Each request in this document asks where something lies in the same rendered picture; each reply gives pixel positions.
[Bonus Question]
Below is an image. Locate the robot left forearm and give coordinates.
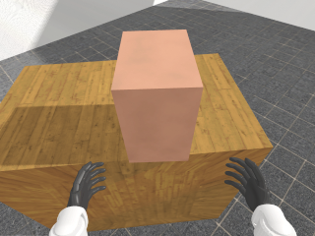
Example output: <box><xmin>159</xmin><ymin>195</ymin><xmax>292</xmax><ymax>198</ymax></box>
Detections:
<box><xmin>48</xmin><ymin>206</ymin><xmax>89</xmax><ymax>236</ymax></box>

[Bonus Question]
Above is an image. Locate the carton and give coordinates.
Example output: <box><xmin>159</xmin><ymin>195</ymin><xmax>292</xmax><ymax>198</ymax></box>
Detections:
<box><xmin>111</xmin><ymin>29</ymin><xmax>204</xmax><ymax>163</ymax></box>

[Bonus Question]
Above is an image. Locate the robot right forearm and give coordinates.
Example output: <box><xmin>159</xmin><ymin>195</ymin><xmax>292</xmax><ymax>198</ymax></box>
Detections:
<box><xmin>251</xmin><ymin>204</ymin><xmax>297</xmax><ymax>236</ymax></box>

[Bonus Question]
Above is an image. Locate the pedestal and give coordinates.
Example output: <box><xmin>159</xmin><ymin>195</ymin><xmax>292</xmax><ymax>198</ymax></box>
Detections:
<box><xmin>0</xmin><ymin>53</ymin><xmax>273</xmax><ymax>232</ymax></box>

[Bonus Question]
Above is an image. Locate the robot left hand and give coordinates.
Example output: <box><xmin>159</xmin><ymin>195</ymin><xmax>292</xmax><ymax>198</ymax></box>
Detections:
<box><xmin>67</xmin><ymin>161</ymin><xmax>106</xmax><ymax>211</ymax></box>

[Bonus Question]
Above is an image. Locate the robot right hand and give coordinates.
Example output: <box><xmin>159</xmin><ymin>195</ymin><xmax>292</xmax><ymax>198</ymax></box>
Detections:
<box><xmin>224</xmin><ymin>157</ymin><xmax>272</xmax><ymax>212</ymax></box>

